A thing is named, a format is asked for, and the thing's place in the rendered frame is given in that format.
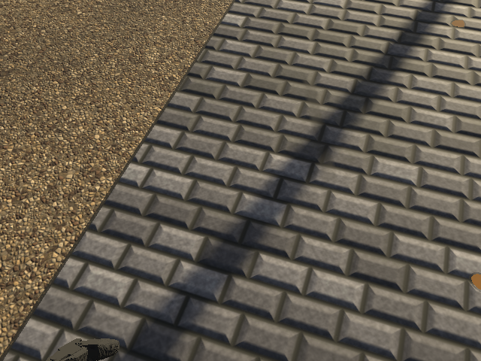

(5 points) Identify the robot left hand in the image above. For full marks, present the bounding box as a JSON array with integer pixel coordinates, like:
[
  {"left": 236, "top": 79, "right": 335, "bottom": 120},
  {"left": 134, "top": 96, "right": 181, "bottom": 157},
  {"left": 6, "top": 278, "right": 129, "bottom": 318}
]
[{"left": 46, "top": 338, "right": 119, "bottom": 361}]

